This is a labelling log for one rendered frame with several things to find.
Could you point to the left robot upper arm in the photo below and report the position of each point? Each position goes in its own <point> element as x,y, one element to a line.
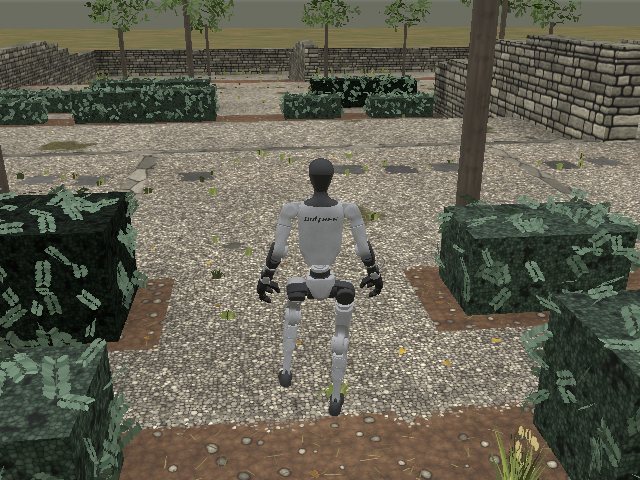
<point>288,212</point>

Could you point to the robot head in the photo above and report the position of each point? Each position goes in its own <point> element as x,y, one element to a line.
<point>320,172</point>

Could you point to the robot right hand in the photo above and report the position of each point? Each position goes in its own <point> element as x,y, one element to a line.
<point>370,282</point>

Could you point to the right robot upper arm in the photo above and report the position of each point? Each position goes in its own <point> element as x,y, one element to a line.
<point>352,212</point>

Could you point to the robot left forearm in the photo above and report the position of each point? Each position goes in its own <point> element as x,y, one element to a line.
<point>270,266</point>

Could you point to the robot right forearm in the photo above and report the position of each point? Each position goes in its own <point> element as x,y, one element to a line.
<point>370,264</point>

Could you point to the robot left hand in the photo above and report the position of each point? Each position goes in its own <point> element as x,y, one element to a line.
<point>261,288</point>

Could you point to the right robot foot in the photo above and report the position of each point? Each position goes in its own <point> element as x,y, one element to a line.
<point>335,408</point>

